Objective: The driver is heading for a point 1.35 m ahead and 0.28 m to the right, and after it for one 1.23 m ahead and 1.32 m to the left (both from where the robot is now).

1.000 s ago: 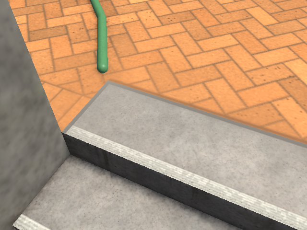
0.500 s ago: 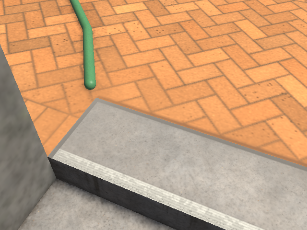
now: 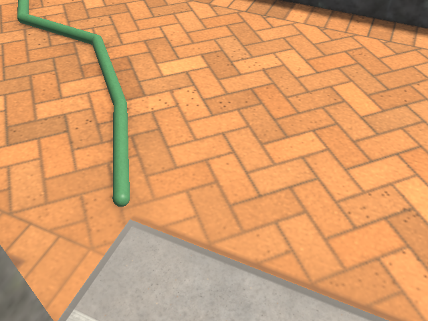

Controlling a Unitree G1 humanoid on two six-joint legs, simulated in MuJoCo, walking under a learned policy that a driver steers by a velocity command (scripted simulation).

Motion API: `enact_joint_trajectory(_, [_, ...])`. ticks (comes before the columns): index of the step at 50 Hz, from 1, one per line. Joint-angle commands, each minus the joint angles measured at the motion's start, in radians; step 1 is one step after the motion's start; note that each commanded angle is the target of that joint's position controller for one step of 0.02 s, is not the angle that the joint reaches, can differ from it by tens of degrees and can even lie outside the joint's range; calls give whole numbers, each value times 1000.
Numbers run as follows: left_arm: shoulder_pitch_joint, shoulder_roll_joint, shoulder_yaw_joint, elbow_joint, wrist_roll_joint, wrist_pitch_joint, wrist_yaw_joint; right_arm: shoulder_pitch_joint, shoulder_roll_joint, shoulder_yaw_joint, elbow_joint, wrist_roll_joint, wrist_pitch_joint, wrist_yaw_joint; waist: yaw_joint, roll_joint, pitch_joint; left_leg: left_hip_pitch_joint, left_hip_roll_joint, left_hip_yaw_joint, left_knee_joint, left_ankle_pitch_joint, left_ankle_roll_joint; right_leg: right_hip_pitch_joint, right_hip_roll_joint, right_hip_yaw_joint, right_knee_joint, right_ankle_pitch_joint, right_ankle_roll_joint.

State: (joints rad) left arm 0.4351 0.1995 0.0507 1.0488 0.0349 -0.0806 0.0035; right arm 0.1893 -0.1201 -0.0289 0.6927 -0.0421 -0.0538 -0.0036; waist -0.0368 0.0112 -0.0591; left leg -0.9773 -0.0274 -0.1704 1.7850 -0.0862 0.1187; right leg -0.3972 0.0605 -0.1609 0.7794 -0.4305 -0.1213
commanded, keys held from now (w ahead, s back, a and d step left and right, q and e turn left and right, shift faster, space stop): w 0.36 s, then w+e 0.64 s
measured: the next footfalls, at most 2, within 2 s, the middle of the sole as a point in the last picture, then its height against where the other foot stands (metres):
left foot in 0.38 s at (159, 309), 0.16 m higher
right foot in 0.92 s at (256, 227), level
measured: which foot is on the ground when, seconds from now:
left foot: up 0.00-0.36, down 0.38-0.96, up 0.98-1.00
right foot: down 0.00-0.42, up 0.44-0.90, down 0.92-1.00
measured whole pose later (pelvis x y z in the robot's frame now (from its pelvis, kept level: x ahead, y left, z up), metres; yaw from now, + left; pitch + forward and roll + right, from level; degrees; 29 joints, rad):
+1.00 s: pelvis +0.66 -0.01 +0.18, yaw -18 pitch +3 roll +1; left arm 0.01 0.22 0.07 0.88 0.03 -0.09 -0.03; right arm 0.28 -0.19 -0.05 0.97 -0.07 -0.11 0.02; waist -0.01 0.01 -0.02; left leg -0.01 0.10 0.18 0.72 -0.43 -0.06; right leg -0.48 0.06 0.00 0.60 -0.17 -0.09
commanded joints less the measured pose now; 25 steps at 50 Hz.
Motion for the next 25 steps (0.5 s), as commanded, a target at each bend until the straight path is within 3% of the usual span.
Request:
enact_joint_trajectory(1, [-60,7,-10,-79,-20,-59,-2,48,-4,16,-22,1,14,2,-39,7,126,-15,37,125,-152,62,-37,-101,-192,263,-483,184,-30])
enact_joint_trajectory(3, [15,40,5,-76,-33,-64,11,-22,-46,5,-39,7,4,13,-2,-28,93,-32,88,209,-305,113,-55,47,-191,241,-520,289,-38])
enact_joint_trajectory(4, [215,38,-25,-18,87,-48,-47,-147,-35,34,-19,18,23,72,139,-312,-51,-309,29,106,20,130,28,289,-201,315,-463,262,-85])
enact_joint_trajectory(5, [369,-16,-31,49,108,-31,-69,-171,-32,39,-17,8,29,68,195,-230,31,-657,-30,28,309,-11,81,537,-287,432,-427,271,-141])
enact_joint_trajectory(6, [393,-49,-50,69,136,-19,-86,-183,-21,54,-9,-6,15,56,186,-107,79,-886,-46,-63,424,-92,137,663,-333,470,-391,211,-153])
enact_joint_trajectory(7, [390,-67,-64,80,140,-15,-94,-200,-14,63,-12,-14,-4,54,162,-66,95,-976,-34,-73,433,-124,173,710,-335,449,-375,197,-144])
enact_joint_trajectory(8, [372,-79,-71,80,138,-8,-98,-249,-18,69,-25,-9,-19,54,140,-39,89,-966,1,-15,377,-118,197,687,-324,402,-406,216,-136])
enact_joint_trajectory(9, [307,-107,-86,80,146,-1,-98,-289,-17,78,-38,5,-19,56,103,-14,114,-888,53,51,266,-87,212,575,-309,358,-472,204,-118])
enact_joint_trajectory(10, [272,-126,-98,70,146,-1,-85,-344,-13,87,-55,5,-19,61,84,-33,106,-784,114,146,167,-49,209,464,-288,315,-535,215,-113])
enact_joint_trajectory(11, [322,-124,-106,99,143,0,-71,-410,0,100,-90,4,-6,70,101,-70,101,-731,137,213,161,-25,193,397,-278,309,-582,244,-121])
enact_joint_trajectory(12, [384,-112,-110,130,130,-1,-65,-538,-5,107,-145,4,11,78,135,-48,117,-678,149,268,23,-10,181,356,-273,299,-635,249,-119])
enact_joint_trajectory(13, [472,-109,-115,192,133,2,-74,-650,12,119,-194,19,32,75,172,-51,121,-639,166,265,-97,24,170,353,-291,309,-675,306,-112])
enact_joint_trajectory(14, [330,-100,-121,149,116,17,-106,-742,46,144,-217,7,60,91,132,-49,120,-292,179,265,-310,19,142,120,-317,250,-821,372,-119])
enact_joint_trajectory(15, [251,-53,-116,112,71,6,-119,-697,53,145,-201,-4,83,116,86,-104,99,11,131,339,-328,7,118,-56,-288,169,-848,568,-150])
enact_joint_trajectory(16, [254,33,-106,89,37,-24,-122,-633,18,128,-185,0,79,135,41,-183,64,196,66,363,-323,-53,79,-46,-301,147,-768,984,-162])
enact_joint_trajectory(17, [260,108,-93,80,18,-48,-118,-578,-40,106,-152,5,76,135,4,-163,27,231,5,405,-440,-116,51,127,-301,114,-681,1399,-149])
enact_joint_trajectory(18, [301,150,-75,89,14,-58,-121,-543,-87,91,-125,9,69,121,6,-192,14,283,-45,447,-628,-187,38,288,-320,115,-611,1672,-115])
enact_joint_trajectory(19, [288,198,-56,99,48,-54,-135,-388,-130,66,-75,22,59,103,-31,-249,-41,468,-79,398,-708,-223,57,335,-356,126,-457,1905,-58])
enact_joint_trajectory(20, [352,116,-65,108,95,-69,-141,-130,-132,69,-12,33,40,85,-78,-113,-337,1022,59,136,-662,146,182,52,-324,192,-112,1695,12])
enact_joint_trajectory(21, [364,71,-70,58,111,-70,-149,170,-178,58,85,28,32,88,-161,89,-545,1375,278,-358,-990,-49,314,-257,-150,262,197,923,23])
enact_joint_trajectory(22, [273,79,-35,79,48,-36,-154,459,-215,40,213,2,29,90,-212,138,-565,1229,370,-663,-1233,-218,342,-235,-6,368,748,334,28])
enact_joint_trajectory(23, [193,32,-19,52,11,-42,-147,379,-269,15,266,1,-28,72,-136,81,-271,929,345,-600,-1301,-411,249,-419,-49,439,1027,418,20])
enact_joint_trajectory(24, [120,-7,-20,27,15,-53,-122,231,-251,9,272,11,-48,49,-84,33,-136,741,352,-474,-1295,-441,226,-474,-84,407,1103,396,22])
enact_joint_trajectory(25, [20,-22,-21,-15,33,-58,-97,132,-166,21,286,31,-55,43,-49,-29,-116,671,373,-390,-1298,-369,234,-500,-85,365,1209,322,-10])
